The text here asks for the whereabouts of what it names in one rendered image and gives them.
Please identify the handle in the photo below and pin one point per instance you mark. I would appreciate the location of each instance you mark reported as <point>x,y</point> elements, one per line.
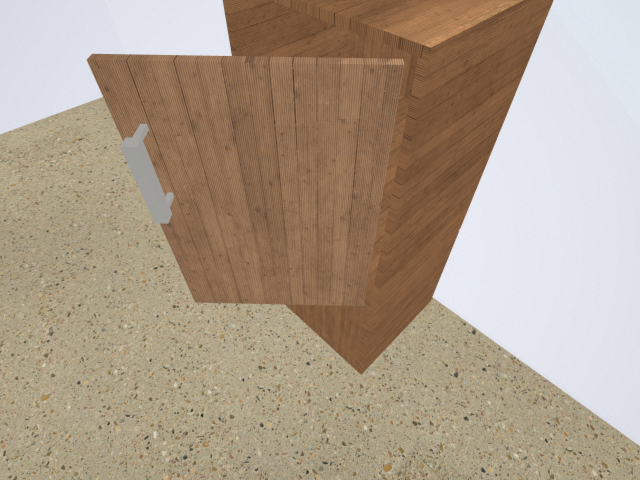
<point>142,169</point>

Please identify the cupboard door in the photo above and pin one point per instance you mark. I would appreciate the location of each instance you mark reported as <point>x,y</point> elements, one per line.
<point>277,166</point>

